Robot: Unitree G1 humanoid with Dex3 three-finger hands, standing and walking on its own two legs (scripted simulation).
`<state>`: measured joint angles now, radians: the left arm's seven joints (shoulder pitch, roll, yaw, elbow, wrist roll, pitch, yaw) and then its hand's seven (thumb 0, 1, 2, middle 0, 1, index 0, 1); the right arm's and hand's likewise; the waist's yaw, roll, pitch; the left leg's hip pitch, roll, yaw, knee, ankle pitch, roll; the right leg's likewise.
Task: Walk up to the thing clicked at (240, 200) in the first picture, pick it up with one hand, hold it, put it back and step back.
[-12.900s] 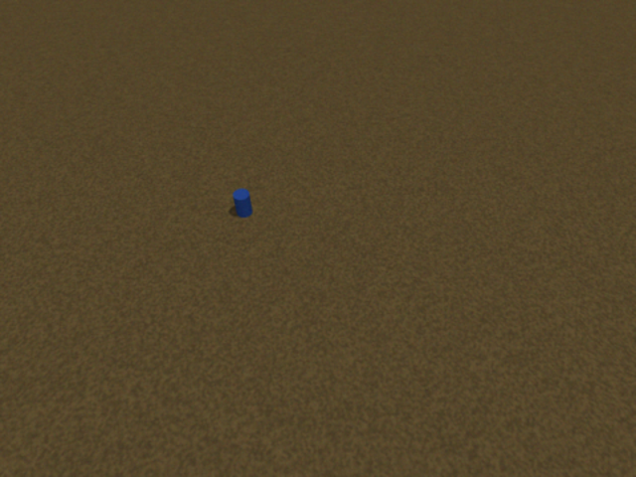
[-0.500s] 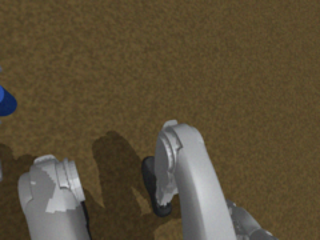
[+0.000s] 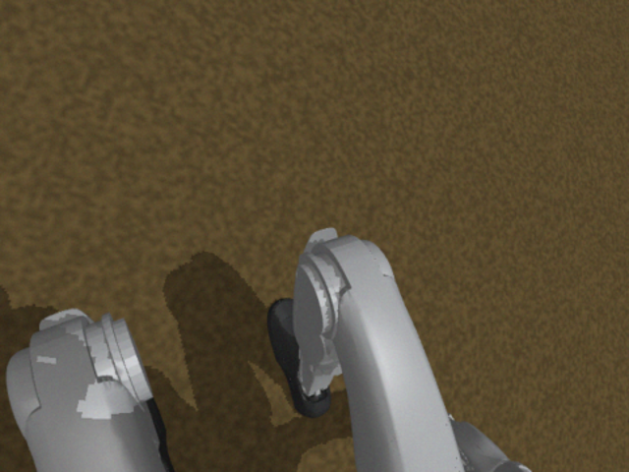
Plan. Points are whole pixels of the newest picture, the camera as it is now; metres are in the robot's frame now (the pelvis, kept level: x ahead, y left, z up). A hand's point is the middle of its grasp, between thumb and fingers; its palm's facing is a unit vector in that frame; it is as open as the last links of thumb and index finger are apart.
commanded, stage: rest palm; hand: left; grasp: from above
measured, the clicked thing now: out of the picture +0.47 +0.29 -0.25
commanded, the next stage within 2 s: close in 0.34 s
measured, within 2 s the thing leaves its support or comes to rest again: neither
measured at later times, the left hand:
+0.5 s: hand out of the picture +0.46 +0.30 -0.22, palm faces -0.44 -0.12 -0.89, open 13.5 cm
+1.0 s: hand out of the picture +0.46 +0.30 -0.22, palm faces -0.44 -0.11 -0.89, open 12.9 cm
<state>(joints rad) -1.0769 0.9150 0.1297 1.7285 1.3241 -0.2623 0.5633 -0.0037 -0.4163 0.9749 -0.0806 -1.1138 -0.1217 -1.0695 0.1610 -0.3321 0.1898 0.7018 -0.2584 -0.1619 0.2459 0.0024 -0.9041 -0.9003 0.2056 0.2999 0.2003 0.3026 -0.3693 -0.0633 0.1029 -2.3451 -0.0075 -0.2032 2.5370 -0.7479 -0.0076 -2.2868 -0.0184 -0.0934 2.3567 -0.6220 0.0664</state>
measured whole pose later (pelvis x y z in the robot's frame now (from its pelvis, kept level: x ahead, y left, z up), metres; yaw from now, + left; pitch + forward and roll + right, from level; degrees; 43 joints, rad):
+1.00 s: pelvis +0.00 +0.00 +0.00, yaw -1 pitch +30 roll -13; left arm -1.11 0.92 0.06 1.77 1.32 -0.22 0.61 0.00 -0.35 0.97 -0.14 -1.10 -0.16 -1.08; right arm 0.14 -0.33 0.25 0.68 -0.27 -0.21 0.27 0.00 -0.90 -0.90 0.20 0.30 0.20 0.30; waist -0.38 -0.09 0.10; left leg -2.34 -0.01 -0.22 2.54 -0.74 0.00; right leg -2.26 -0.01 -0.11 2.34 -0.61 0.07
